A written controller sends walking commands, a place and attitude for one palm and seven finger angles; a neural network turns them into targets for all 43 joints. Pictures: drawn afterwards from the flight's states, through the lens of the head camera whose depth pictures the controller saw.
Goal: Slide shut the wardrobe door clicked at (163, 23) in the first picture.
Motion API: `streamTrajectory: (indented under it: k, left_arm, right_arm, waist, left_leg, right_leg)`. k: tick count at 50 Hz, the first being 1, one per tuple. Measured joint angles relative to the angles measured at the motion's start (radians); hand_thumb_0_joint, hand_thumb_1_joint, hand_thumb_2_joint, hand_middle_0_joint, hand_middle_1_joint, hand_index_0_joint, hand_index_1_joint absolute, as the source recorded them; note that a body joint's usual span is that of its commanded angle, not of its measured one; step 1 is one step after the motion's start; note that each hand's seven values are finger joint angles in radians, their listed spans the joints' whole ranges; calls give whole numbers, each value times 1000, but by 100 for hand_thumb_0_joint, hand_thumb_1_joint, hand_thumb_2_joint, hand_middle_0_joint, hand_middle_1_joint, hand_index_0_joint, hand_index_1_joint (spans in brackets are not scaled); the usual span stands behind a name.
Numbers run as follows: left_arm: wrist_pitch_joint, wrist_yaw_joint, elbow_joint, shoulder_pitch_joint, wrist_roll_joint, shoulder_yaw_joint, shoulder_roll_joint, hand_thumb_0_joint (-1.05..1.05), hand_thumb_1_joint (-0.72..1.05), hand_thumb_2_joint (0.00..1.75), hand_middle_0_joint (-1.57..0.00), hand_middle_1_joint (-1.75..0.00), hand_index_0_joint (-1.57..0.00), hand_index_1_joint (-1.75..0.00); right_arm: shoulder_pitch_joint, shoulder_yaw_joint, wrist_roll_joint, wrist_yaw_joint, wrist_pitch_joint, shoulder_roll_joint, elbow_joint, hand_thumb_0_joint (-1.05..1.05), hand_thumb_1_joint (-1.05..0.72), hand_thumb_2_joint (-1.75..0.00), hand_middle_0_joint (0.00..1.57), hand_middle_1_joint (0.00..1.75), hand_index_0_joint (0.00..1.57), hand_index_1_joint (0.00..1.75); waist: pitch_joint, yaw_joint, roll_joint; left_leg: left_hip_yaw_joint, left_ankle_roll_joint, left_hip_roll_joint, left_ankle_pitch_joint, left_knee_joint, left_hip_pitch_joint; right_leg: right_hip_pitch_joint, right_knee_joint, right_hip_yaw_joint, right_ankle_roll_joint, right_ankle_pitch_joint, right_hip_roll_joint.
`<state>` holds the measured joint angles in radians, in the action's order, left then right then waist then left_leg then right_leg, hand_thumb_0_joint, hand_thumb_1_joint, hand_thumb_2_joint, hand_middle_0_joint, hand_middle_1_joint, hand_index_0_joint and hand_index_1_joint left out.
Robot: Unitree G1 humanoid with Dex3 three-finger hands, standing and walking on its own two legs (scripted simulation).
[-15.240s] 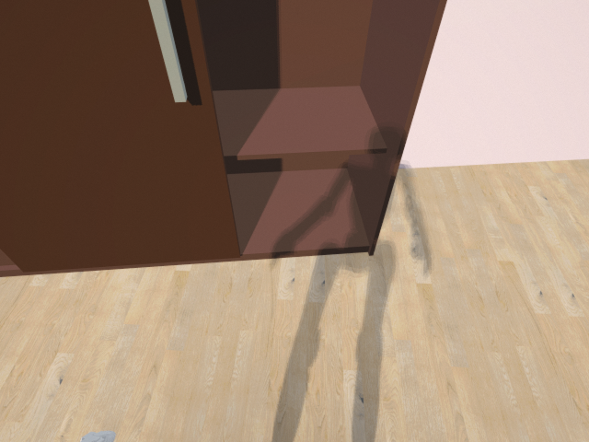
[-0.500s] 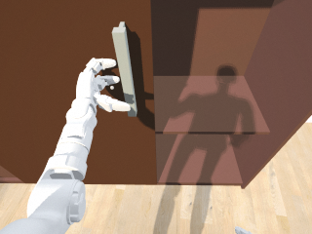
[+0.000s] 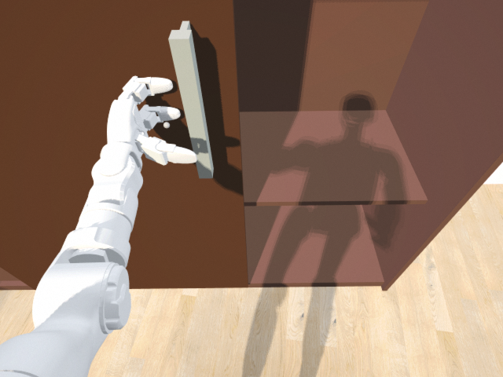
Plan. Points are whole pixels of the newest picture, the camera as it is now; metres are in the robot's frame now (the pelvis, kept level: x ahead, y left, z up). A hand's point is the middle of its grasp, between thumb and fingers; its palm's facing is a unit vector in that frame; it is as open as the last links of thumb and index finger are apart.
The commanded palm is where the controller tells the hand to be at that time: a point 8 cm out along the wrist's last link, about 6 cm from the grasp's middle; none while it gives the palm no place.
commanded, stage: slide the fingers in behind the handle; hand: left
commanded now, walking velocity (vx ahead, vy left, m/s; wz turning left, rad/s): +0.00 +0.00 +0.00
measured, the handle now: (197, 110) +0.51 +0.08 +0.16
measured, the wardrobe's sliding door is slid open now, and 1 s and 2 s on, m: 0.55 0.55 0.55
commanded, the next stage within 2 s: move the hooked fingers beside the handle in 0.70 s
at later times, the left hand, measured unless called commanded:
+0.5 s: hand (177, 129) +0.46 +0.11 +0.16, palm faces -0.01 -1.00 -0.01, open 14.0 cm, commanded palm +0.44 +0.15 +0.16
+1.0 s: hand (187, 128) +0.46 +0.09 +0.16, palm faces -0.01 -1.00 +0.00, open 14.0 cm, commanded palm +0.44 +0.14 +0.16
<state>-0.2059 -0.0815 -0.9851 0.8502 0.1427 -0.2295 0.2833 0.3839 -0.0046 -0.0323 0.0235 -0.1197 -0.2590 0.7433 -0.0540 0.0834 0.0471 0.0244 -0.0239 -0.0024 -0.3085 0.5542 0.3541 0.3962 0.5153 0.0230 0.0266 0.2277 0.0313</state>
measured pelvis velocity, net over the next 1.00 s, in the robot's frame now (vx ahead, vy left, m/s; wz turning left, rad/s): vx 0.01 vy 0.00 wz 0.01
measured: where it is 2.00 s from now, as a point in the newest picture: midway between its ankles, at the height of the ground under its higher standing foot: outside the picture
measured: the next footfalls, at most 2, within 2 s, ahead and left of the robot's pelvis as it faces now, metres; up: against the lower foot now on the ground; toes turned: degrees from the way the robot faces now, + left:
none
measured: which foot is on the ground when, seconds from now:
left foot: down 0.00-1.00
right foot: down 0.00-1.00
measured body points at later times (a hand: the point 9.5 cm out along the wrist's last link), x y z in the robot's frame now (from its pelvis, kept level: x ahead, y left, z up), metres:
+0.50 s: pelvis +0.01 +0.01 +0.00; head +0.04 -0.01 +0.45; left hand +0.46 +0.16 +0.16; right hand +0.08 -0.24 -0.12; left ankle -0.02 +0.10 -0.73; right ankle +0.02 -0.10 -0.73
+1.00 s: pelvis +0.01 +0.00 +0.00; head +0.04 -0.02 +0.45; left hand +0.46 +0.15 +0.16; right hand +0.09 -0.25 -0.13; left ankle -0.02 +0.10 -0.73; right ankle +0.02 -0.10 -0.73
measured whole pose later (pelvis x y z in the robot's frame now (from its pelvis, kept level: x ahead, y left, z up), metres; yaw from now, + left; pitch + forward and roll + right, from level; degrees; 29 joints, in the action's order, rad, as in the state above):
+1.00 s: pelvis +0.01 +0.00 +0.00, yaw +0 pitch +5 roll +0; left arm -0.15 0.01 -0.88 0.80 0.14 -0.15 0.17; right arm 0.33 -0.01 -0.03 0.02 -0.12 -0.23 0.74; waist -0.06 0.06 0.05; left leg 0.02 -0.02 -0.01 -0.32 0.53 0.31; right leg 0.36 0.51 0.03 0.03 0.25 0.03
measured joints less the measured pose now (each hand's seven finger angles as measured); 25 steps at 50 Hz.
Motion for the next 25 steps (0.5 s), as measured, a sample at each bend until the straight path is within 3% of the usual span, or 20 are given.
streamTrajectory:
  k: [12,25]
  left_arm:
    - [3,-1,32,-24,5,3,-16,-1,-50,30,-33,-123,-31,-120]
    - [37,54,114,-60,-3,59,-75,-1,-50,30,-32,-123,-30,-120]
  right_arm:
    - [-12,-6,-3,-4,-6,11,-20,1,-90,-90,20,30,20,30]
    - [-42,-2,0,-7,-10,20,-26,1,-90,-90,20,30,20,30]
  waist:
    - [-7,-6,1]
    - [-4,-22,2]
  left_leg:
    - [5,-3,-1,-5,3,0]
    - [4,-6,-7,-12,-6,-20]
  right_leg:
    - [3,5,-6,-3,4,-1]
    - [-15,4,-5,-7,16,-7]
